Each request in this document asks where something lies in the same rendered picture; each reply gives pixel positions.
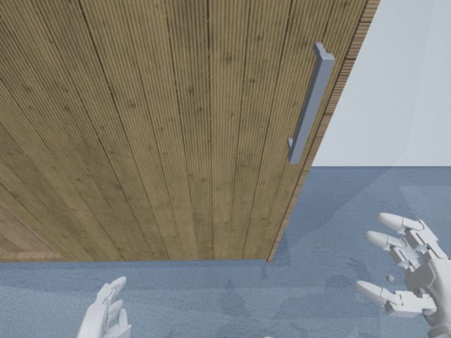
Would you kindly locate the right robot hand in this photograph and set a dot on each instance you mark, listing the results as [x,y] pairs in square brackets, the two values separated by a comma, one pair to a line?
[434,275]

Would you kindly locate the left robot hand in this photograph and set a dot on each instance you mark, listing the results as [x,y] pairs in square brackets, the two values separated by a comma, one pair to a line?
[98,317]

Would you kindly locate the right robot forearm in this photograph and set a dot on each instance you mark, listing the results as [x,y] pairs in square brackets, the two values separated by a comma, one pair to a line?
[442,330]

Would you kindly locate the handle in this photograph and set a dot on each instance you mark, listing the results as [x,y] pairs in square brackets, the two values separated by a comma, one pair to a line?
[317,86]

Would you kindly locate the wardrobe door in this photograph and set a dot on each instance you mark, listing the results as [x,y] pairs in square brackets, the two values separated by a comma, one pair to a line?
[17,236]
[156,130]

